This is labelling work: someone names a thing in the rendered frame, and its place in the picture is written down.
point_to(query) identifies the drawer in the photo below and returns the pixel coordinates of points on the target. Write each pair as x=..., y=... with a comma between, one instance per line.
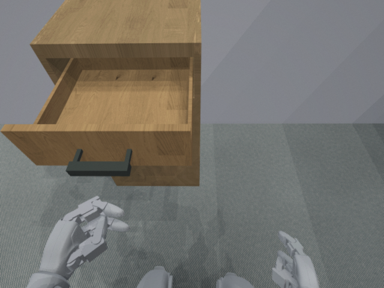
x=105, y=106

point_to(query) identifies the handle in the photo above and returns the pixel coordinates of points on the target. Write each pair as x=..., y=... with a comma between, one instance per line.
x=99, y=168

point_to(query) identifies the left robot thigh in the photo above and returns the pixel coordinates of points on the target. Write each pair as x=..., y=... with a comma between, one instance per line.
x=156, y=279

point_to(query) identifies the robot thigh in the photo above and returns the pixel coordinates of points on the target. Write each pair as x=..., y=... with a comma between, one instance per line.
x=233, y=282
x=156, y=279

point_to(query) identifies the cabinet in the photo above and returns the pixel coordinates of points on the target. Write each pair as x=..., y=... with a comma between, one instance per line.
x=129, y=29

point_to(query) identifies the robot left forearm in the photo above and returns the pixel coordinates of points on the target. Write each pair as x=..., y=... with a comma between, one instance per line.
x=45, y=279

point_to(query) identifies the right robot hand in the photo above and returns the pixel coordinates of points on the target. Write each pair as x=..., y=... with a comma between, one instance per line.
x=299, y=272

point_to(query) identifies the right robot thigh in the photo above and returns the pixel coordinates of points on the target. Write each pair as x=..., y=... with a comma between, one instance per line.
x=233, y=282

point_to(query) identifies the left robot hand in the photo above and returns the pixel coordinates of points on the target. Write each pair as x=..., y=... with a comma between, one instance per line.
x=60, y=255

